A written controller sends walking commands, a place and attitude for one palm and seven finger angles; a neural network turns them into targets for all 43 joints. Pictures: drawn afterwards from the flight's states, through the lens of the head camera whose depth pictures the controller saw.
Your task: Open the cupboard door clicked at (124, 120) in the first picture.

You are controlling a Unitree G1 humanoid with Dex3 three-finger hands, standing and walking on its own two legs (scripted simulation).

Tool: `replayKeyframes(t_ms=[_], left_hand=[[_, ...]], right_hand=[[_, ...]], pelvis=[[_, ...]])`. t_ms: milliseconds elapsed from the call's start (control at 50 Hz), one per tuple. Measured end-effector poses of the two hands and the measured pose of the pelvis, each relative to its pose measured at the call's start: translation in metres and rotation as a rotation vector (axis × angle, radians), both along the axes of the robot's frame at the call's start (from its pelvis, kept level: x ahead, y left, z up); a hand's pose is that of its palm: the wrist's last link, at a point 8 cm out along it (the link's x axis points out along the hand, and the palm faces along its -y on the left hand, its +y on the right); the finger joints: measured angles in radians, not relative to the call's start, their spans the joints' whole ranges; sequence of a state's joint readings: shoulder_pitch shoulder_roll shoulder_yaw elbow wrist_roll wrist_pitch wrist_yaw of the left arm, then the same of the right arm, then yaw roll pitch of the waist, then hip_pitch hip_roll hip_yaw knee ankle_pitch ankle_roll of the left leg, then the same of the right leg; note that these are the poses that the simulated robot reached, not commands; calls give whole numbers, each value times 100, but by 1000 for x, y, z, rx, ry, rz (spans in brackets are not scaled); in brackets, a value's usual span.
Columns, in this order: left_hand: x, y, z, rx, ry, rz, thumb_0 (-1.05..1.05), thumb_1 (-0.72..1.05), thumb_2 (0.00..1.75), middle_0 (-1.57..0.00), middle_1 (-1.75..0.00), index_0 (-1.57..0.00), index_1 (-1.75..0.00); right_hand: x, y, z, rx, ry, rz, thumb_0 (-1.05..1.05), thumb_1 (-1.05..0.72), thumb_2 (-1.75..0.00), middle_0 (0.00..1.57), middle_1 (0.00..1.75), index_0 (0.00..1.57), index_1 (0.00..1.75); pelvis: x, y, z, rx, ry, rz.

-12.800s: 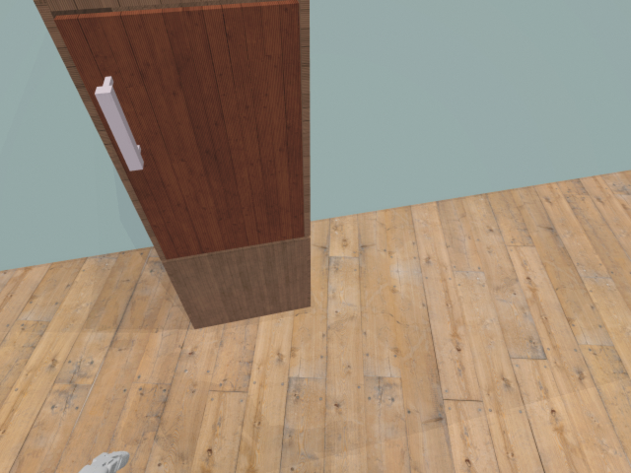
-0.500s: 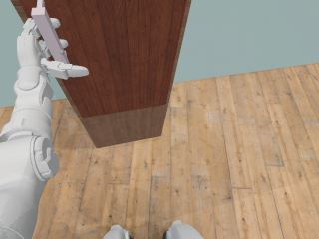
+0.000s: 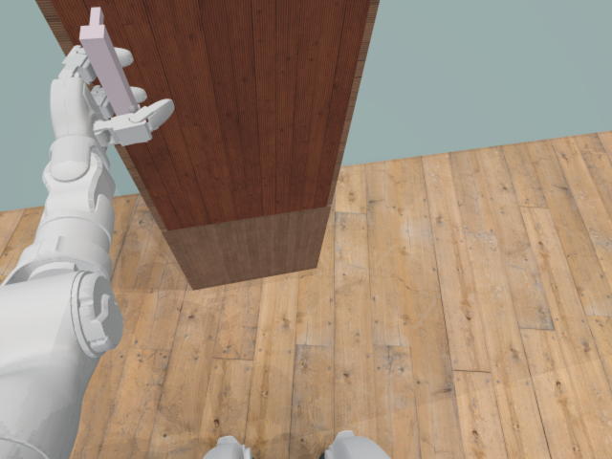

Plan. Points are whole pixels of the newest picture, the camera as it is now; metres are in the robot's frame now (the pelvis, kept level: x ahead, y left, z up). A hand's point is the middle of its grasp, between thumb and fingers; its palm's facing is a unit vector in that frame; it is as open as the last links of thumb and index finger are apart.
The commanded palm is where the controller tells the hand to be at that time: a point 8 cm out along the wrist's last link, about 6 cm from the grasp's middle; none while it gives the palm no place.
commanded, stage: close the thumb around the handle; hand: left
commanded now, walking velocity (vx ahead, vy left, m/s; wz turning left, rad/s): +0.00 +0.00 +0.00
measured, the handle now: (119, 80) +0.58 +0.19 +0.12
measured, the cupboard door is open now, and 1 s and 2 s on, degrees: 0 25 42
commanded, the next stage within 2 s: pull the door open along its arc in 0.30 s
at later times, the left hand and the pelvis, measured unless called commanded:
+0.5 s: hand (136, 109) +0.53 +0.16 +0.13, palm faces +0.12 -0.99 +0.00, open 6.0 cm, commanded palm +0.49 +0.20 +0.12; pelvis -0.01 +0.00 +0.00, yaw +0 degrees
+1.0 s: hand (188, 189) +0.40 +0.09 +0.13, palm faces +0.23 -0.96 +0.14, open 6.6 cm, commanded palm +0.34 +0.14 +0.12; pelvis +0.01 +0.00 +0.02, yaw +0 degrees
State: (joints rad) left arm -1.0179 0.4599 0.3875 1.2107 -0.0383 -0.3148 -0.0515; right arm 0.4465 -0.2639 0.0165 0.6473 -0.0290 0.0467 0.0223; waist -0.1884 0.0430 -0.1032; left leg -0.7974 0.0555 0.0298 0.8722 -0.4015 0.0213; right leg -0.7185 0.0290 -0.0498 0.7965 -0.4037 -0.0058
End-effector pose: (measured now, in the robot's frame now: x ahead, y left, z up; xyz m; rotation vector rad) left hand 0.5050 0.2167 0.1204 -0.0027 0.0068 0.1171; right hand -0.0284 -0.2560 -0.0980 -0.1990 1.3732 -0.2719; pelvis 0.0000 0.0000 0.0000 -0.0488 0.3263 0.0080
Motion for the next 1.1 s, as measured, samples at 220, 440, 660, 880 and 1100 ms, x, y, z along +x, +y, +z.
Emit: replayKeyframes(t_ms=[220,440,660,880,1100], left_hand=[[-4,-4,5,-1,12,-6,0,67,81,-35,-131,-37,-132],[-5,-6,5,0,3,1,0,69,81,-33,-134,-34,-134],[-20,-10,3,-4,-19,-8,0,69,78,-33,-134,-33,-133],[-84,-36,0,-35,-54,-44,0,66,72,-33,-135,-30,-131],[-175,-113,3,-136,-23,201,4,61,68,-31,-132,-34,-130]], right_hand=[[-2,-2,0,-3,-17,-6,0,-91,-90,20,30,20,30],[-14,-3,0,-3,-1,-15,1,-91,-90,20,30,20,30],[-8,-1,0,16,-20,-24,1,-91,-90,20,30,20,30],[67,2,4,69,-242,22,1,-91,-90,20,30,20,29],[179,23,27,143,-539,215,1,-91,-90,20,30,19,29]], pelvis=[[-4,-1,1,2,-14,-1],[-8,-2,0,4,-13,-6],[-1,-2,4,9,-29,-17],[9,-2,14,19,-109,-25],[6,-10,19,41,-199,-1]])
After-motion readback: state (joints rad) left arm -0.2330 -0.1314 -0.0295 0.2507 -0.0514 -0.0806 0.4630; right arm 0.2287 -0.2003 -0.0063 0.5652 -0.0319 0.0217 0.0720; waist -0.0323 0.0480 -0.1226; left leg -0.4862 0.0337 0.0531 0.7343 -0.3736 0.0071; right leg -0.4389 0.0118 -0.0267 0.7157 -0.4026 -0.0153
